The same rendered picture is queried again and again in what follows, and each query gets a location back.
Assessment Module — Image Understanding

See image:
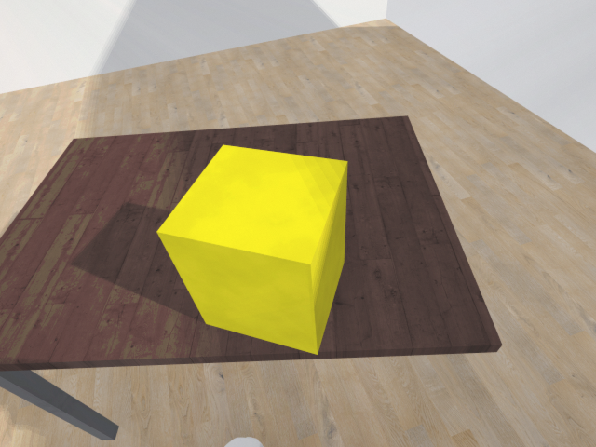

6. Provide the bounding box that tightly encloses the carton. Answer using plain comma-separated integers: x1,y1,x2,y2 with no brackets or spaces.
157,145,347,355

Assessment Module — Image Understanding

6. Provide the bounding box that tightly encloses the table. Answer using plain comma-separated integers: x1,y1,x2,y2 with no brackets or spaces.
0,115,502,440

